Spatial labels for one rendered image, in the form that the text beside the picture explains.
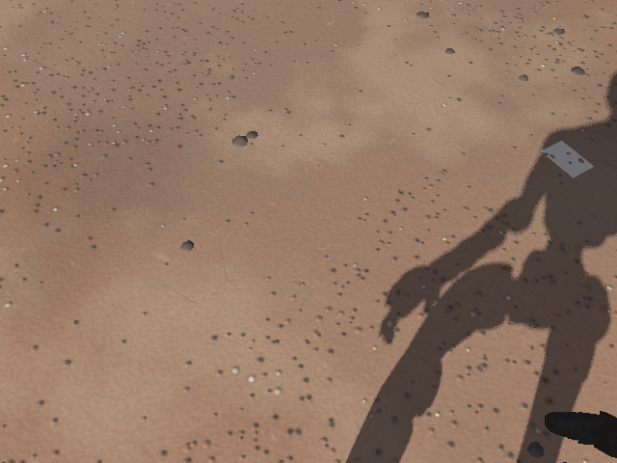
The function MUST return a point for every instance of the robot right hand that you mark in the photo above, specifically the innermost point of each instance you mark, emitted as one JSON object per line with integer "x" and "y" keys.
{"x": 589, "y": 429}

